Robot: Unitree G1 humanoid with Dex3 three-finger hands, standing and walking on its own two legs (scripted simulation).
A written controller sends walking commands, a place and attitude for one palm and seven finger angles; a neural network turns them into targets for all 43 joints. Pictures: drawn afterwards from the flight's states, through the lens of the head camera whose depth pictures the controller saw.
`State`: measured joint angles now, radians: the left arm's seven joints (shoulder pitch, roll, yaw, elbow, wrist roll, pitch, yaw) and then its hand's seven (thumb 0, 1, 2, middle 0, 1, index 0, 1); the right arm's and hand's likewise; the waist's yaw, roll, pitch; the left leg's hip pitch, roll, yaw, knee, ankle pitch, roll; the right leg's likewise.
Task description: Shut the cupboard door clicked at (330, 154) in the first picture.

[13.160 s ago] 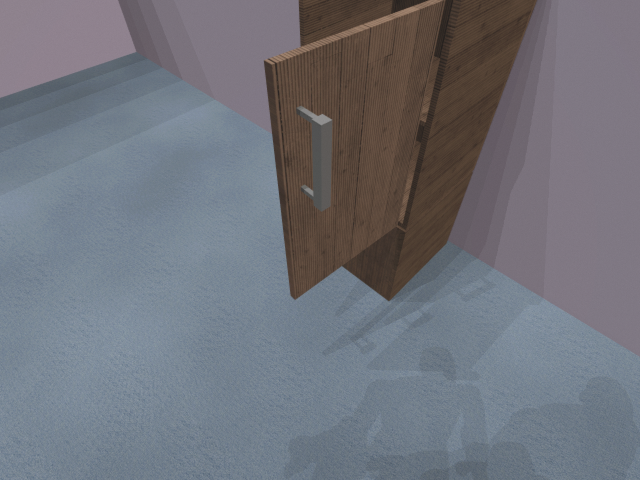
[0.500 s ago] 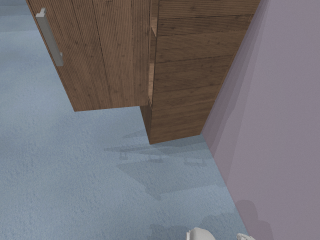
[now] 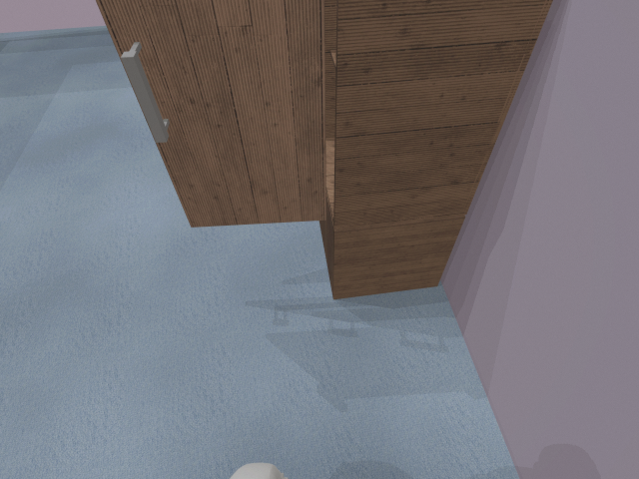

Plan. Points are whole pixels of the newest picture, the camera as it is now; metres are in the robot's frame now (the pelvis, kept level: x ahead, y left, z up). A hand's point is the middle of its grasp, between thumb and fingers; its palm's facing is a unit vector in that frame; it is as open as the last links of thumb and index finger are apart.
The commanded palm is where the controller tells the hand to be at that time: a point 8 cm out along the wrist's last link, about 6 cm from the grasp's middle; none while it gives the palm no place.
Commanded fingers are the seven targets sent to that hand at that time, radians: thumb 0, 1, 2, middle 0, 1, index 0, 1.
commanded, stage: take the last steps up to it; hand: left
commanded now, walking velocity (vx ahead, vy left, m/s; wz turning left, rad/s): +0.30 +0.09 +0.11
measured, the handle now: (149, 94) +0.76 +0.37 +0.08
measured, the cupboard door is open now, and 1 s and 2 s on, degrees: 86 86 86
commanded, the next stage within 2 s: come to a stop and stand still in 0.70 s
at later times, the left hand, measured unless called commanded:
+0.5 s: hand out of the picture +0.10 +0.27 -0.18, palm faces +0.10 -0.98 -0.16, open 7.4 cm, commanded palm none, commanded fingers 0.00 0.90 0.90 -0.20 -0.30 -0.20 -0.30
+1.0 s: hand (192, 371) +0.30 +0.24 -0.17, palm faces +0.04 -0.98 -0.22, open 7.1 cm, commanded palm none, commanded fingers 0.00 0.90 0.90 -0.20 -0.30 -0.20 -0.30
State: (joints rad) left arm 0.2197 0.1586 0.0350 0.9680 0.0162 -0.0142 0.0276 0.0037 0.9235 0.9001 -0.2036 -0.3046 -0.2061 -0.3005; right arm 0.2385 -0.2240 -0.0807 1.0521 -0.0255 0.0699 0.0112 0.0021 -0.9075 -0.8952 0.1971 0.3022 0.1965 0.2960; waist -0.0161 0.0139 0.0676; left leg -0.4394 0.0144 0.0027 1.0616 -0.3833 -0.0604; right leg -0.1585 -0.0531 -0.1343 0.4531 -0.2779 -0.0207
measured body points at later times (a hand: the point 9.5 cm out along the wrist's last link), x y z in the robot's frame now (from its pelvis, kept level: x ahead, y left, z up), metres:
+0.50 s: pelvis +0.09 +0.09 +0.00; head +0.10 +0.11 +0.45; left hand +0.09 +0.32 -0.16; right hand +0.10 -0.14 -0.15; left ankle +0.02 +0.16 -0.74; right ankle +0.13 -0.04 -0.66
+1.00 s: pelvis +0.23 +0.06 +0.00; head +0.28 +0.05 +0.44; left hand +0.30 +0.29 -0.15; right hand +0.23 -0.16 -0.17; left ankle +0.24 +0.19 -0.71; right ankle +0.26 -0.02 -0.74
